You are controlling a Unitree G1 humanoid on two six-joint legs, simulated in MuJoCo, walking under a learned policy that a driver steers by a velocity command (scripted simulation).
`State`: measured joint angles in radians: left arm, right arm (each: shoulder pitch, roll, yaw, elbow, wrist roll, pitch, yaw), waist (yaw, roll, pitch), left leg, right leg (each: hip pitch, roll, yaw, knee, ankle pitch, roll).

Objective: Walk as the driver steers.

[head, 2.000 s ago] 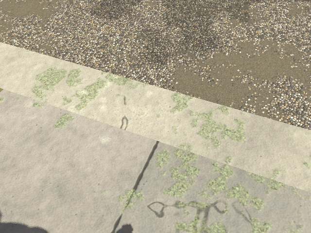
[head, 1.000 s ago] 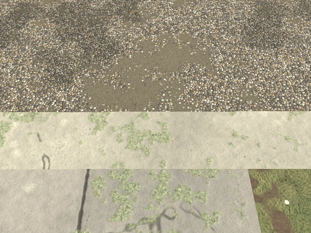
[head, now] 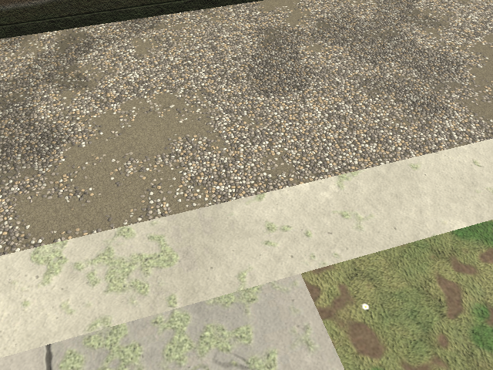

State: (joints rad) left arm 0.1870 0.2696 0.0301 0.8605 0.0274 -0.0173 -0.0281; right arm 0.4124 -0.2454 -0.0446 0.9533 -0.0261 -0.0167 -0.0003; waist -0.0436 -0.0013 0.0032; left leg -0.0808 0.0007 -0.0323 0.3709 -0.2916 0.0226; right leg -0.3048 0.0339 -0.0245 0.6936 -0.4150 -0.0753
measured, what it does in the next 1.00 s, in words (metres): walks ahead, turning left: right foot, then left foot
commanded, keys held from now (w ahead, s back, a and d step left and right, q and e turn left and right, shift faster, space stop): w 0.30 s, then w+q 0.70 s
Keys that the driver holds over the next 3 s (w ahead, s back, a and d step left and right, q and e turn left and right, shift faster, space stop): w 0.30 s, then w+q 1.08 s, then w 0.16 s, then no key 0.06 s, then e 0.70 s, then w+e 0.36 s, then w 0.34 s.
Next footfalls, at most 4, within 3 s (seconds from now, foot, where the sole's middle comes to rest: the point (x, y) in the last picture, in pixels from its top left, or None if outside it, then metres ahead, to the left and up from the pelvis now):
0.08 right None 0.08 -0.10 -0.78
0.54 left None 0.41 0.09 -0.78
1.08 right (236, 307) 0.72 0.03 -0.78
1.60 left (144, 306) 0.73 0.30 -0.78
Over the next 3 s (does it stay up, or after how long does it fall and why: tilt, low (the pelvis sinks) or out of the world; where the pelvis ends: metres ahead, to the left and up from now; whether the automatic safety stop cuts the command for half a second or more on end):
stays up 0.74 0.21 -0.02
